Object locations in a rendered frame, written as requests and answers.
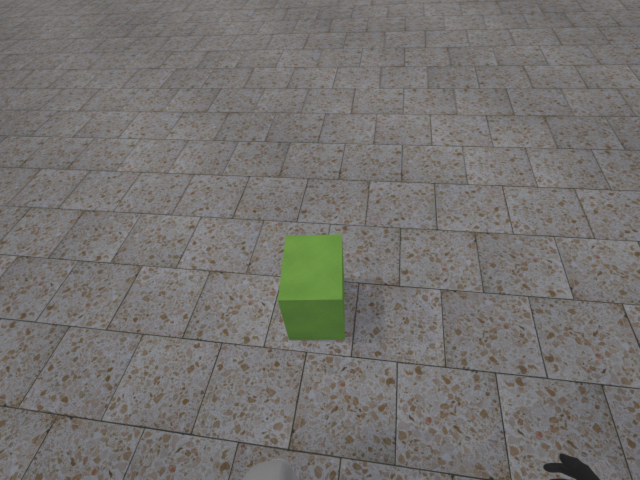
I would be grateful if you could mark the robot right hand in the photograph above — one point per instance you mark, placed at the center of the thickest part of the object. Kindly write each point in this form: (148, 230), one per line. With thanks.
(572, 467)

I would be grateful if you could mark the carton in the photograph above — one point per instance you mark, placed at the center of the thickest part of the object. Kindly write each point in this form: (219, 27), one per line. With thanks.
(311, 291)

